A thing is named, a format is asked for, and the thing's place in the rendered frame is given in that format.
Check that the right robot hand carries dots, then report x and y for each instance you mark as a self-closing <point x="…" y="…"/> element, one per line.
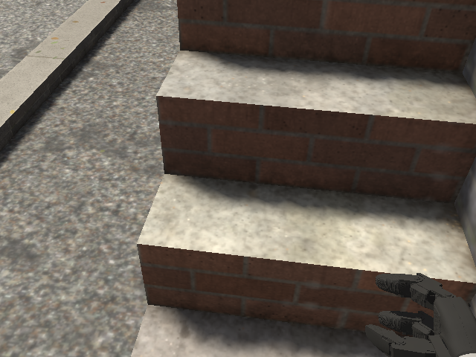
<point x="450" y="333"/>

